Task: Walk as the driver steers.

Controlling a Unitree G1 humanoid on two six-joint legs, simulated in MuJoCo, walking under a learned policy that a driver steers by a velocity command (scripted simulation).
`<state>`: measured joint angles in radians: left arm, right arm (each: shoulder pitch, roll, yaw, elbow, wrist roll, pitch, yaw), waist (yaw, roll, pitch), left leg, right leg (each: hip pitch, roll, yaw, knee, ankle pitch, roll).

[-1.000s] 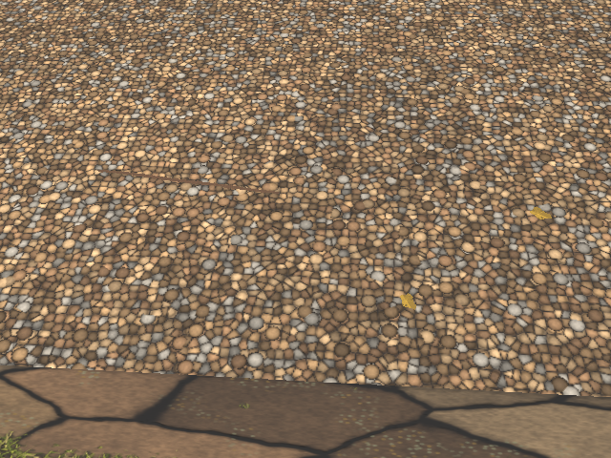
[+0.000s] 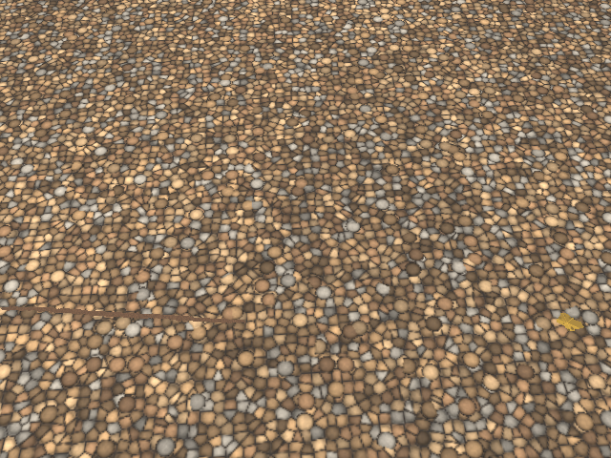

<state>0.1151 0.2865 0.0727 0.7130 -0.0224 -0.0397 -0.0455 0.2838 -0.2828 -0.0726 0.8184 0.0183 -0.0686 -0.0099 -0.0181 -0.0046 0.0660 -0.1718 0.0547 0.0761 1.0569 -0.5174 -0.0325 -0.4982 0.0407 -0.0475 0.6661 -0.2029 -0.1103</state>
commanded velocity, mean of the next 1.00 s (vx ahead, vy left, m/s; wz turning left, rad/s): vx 0.50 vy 0.00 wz -0.02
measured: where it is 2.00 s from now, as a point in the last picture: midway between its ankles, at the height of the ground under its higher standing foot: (282, 227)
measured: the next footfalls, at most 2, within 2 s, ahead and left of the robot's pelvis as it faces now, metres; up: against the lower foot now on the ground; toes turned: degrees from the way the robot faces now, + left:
left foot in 0.42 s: +0.44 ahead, +0.09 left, +0.00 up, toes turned -15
right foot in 0.90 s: +0.64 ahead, -0.15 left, +0.00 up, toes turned +4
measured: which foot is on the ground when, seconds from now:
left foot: up 0.00-0.40, down 0.42-0.90, up 0.92-1.00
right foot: down 0.00-0.42, up 0.44-0.88, down 0.90-1.00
